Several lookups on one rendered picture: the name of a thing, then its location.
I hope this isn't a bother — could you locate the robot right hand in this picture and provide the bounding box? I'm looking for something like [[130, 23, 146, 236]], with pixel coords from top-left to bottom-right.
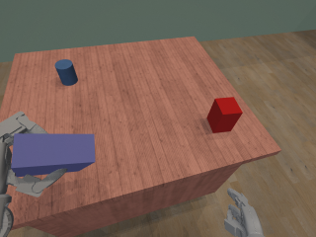
[[224, 188, 265, 237]]

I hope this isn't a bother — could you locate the left robot forearm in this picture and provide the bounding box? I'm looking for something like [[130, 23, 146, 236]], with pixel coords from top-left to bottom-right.
[[0, 194, 14, 237]]

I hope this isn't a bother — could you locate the robot left hand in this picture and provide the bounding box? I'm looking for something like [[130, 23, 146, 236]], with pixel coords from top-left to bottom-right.
[[0, 111, 68, 198]]

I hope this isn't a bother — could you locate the table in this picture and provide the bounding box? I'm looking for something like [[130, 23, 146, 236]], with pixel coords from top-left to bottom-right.
[[0, 37, 281, 237]]

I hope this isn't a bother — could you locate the sponge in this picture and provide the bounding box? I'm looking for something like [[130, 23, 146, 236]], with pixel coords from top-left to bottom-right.
[[11, 133, 96, 177]]

